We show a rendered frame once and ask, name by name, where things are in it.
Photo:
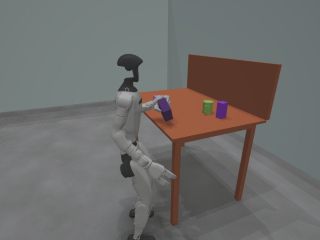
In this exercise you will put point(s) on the robot right forearm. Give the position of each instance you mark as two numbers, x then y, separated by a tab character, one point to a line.
131	150

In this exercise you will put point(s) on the right robot shin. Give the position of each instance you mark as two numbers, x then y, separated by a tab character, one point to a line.
141	218

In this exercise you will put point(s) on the sponge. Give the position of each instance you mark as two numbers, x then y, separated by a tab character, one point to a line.
165	109

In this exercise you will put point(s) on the robot right hand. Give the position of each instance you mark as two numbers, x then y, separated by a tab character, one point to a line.
156	170

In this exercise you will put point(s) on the table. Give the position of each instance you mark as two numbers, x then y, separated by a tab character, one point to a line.
249	87

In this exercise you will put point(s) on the humanoid robot torso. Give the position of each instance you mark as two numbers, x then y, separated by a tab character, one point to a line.
133	120

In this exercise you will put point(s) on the robot left hand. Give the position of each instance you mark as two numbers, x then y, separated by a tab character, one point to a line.
155	102

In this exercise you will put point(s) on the robot left forearm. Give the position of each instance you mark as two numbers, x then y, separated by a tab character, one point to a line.
147	106

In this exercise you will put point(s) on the right robot upper arm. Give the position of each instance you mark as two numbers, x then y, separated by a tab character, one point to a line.
123	105

